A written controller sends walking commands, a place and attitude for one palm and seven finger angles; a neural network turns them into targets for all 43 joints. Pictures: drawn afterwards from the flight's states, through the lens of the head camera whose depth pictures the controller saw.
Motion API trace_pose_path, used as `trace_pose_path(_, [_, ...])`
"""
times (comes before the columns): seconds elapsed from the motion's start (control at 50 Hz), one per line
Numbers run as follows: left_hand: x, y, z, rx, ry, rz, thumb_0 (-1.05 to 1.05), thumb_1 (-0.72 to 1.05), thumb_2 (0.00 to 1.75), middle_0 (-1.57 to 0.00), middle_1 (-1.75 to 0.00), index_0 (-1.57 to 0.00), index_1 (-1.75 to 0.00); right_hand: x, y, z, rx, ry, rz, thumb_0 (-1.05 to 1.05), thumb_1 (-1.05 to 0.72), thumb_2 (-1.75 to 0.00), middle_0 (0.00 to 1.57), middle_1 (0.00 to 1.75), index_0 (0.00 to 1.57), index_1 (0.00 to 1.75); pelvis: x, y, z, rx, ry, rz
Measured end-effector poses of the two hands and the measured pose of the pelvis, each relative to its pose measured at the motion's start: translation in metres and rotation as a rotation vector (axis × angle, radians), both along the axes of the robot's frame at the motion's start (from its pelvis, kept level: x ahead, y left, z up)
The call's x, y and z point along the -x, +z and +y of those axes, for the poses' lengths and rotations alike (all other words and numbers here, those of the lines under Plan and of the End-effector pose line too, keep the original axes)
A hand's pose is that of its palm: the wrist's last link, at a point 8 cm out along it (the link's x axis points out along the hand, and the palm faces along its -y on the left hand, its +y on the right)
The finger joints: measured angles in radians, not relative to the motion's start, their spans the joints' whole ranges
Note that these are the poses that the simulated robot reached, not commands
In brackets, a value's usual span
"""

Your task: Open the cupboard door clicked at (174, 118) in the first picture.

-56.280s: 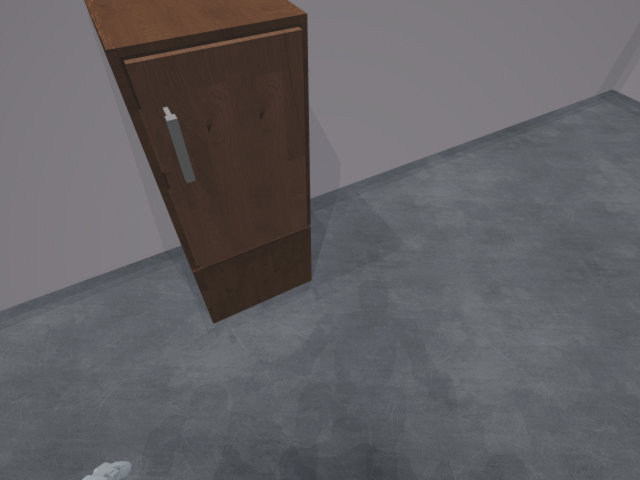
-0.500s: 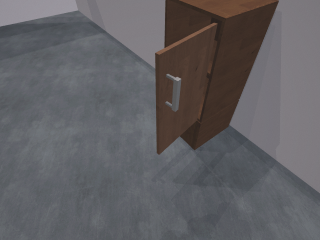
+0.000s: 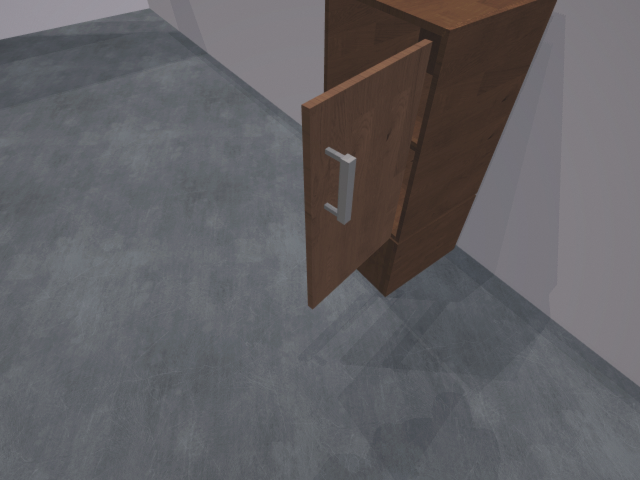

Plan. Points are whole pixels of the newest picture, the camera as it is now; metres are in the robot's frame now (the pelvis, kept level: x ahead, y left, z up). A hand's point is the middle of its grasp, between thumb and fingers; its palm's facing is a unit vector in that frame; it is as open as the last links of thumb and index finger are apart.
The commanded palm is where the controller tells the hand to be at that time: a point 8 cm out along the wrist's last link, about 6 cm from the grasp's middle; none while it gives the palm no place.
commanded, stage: look to check the result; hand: left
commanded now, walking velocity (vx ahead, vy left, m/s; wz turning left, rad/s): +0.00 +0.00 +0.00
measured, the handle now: (337, 186) +0.62 +0.00 -0.01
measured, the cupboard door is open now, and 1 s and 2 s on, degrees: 100 100 100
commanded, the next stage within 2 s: stand and wait in 0.34 s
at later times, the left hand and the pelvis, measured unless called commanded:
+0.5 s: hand out of the picture +0.00 +0.14 -0.18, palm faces +0.05 -0.99 -0.16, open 7.4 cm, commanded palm none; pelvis +0.02 -0.01 +0.00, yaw +0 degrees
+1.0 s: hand out of the picture +0.00 +0.13 -0.17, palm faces +0.06 -0.98 -0.16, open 7.4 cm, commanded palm none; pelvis +0.03 -0.02 +0.00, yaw +0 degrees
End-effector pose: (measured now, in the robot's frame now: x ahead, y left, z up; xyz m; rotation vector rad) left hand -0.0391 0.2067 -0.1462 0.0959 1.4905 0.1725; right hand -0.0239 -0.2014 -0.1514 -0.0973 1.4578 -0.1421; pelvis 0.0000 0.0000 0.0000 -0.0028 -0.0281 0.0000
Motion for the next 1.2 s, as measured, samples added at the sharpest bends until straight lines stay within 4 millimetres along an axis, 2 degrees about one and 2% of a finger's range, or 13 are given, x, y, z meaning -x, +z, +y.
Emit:
trace_pose_path(0.54, [-0.036,0.0,-0.016,0.01,-0.008,-0.032,0.0,0.91,0.9,-0.2,-0.3,-0.2,-0.3,-0.028,0.001,-0.016,0.01,0.017,-0.001,0.0,-0.91,-0.9,0.19,0.3,0.2,0.3,-0.022,0.002,-0.012,-0.006,0.001,-0.002])
trace_pose_path(0.92, [-0.037,0.001,-0.022,0.004,0.001,-0.019,0.0,0.91,0.9,-0.2,-0.3,-0.2,-0.3,-0.039,0.002,-0.025,0.016,0.021,-0.002,0.0,-0.91,-0.9,0.19,0.3,0.2,0.3,-0.032,0.002,-0.02,-0.008,0.001,-0.006])
trace_pose_path(1.2, [-0.036,0.001,-0.027,0.01,-0.003,-0.005,0.0,0.91,0.9,-0.2,-0.3,-0.2,-0.3,-0.04,0.003,-0.027,0.018,0.015,0.004,0.0,-0.91,-0.9,0.19,0.3,0.2,0.3,-0.035,0.002,-0.023,-0.008,-0.004,-0.004])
